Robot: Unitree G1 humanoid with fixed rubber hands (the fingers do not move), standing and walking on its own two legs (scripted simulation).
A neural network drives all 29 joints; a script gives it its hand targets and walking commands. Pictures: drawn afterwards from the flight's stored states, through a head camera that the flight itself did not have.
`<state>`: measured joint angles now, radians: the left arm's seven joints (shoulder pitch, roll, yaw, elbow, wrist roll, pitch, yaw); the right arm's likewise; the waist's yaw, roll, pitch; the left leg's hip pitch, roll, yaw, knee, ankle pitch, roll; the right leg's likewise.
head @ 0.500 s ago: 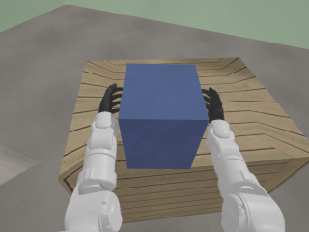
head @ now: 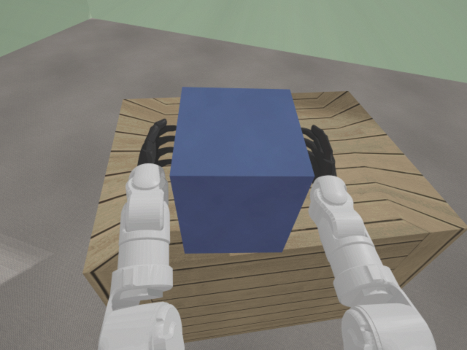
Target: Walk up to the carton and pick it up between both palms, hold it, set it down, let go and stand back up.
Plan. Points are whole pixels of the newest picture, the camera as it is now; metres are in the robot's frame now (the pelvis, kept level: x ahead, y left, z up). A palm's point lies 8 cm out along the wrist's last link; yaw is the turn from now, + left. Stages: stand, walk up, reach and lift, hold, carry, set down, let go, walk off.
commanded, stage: reach and lift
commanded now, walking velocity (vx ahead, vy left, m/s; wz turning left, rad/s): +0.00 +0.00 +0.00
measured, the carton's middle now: (235, 174) +0.41 +0.00 +0.08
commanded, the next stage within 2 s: hold in 1.30 s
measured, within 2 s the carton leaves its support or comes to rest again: neither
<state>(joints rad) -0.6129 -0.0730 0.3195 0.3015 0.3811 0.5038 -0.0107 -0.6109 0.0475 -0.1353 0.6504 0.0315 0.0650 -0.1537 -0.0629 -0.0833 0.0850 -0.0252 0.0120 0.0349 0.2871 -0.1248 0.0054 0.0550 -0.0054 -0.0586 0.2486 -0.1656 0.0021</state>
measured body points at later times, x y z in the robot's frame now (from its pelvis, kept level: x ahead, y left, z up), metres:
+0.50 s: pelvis -0.01 +0.00 +0.00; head -0.04 +0.03 +0.45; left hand +0.38 +0.15 +0.17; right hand +0.37 -0.14 +0.15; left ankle +0.03 +0.11 -0.75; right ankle -0.01 -0.11 -0.75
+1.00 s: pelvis +0.00 +0.00 +0.00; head -0.03 +0.03 +0.45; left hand +0.38 +0.15 +0.17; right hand +0.37 -0.14 +0.17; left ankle +0.03 +0.11 -0.75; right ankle -0.01 -0.11 -0.75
